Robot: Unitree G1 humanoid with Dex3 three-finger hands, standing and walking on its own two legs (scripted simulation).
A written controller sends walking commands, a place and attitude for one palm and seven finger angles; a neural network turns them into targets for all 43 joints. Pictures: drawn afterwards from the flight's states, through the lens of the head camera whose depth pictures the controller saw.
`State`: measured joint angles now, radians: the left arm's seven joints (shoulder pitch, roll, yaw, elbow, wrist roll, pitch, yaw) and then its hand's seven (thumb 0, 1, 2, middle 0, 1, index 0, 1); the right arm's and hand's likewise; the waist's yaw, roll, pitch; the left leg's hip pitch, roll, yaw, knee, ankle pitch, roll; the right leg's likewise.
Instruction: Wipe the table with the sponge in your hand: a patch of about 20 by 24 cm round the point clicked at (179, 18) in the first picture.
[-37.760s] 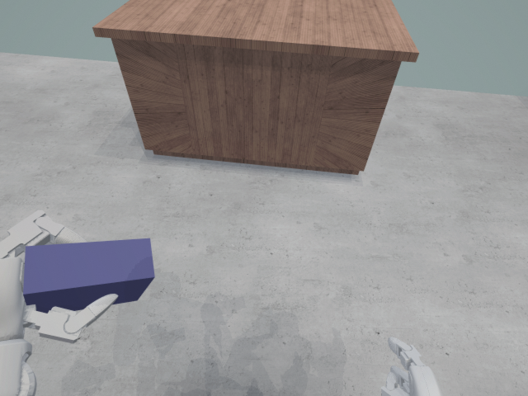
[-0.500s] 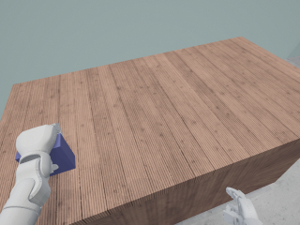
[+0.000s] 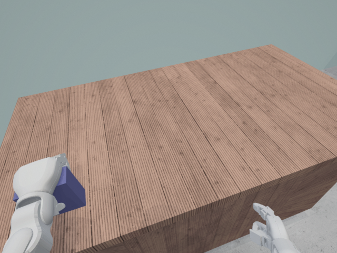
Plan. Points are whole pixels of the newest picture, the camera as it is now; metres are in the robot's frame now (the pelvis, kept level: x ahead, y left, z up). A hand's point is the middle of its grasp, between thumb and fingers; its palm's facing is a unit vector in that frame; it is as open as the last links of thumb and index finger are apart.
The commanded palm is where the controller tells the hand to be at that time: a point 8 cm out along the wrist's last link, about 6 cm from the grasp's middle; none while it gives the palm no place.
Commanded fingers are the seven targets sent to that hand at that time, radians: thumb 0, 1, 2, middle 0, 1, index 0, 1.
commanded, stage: wipe back along the first lane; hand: left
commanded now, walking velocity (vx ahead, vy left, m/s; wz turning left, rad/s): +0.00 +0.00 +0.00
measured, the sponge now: (57, 197) +0.22 +0.32 +0.02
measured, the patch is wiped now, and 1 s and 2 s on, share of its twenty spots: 1.00 1.00 1.00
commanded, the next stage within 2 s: lift the sponge slowly off the table in 0.20 s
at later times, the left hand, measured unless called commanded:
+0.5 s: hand (53, 199) +0.19 +0.29 +0.06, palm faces +0.03 -0.11 -0.99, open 9.3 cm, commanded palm +0.16 +0.28 +0.12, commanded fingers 0.00 0.10 1.30 -1.20 -1.60 -1.20 -1.60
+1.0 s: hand (49, 203) +0.18 +0.29 +0.07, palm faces +0.02 -0.13 -0.99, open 9.3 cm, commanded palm +0.15 +0.28 +0.15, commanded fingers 0.00 0.10 1.30 -1.20 -1.60 -1.20 -1.60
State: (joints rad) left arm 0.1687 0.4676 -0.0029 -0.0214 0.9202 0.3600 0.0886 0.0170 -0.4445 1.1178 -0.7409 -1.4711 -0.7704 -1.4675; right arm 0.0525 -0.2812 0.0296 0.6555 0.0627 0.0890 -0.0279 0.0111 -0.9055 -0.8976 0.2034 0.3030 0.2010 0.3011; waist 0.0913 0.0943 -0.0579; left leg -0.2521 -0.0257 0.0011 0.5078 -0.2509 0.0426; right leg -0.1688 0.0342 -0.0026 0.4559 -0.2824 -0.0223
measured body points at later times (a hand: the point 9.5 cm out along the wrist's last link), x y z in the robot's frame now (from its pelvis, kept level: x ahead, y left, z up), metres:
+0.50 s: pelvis -0.01 +0.00 +0.00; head -0.03 -0.03 +0.45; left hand +0.19 +0.29 +0.12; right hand +0.23 -0.21 -0.08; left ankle +0.01 +0.09 -0.74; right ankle -0.03 -0.11 -0.74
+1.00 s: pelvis -0.01 -0.01 +0.00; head -0.04 -0.04 +0.45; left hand +0.18 +0.29 +0.13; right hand +0.23 -0.21 -0.08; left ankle +0.01 +0.09 -0.74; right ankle -0.03 -0.11 -0.74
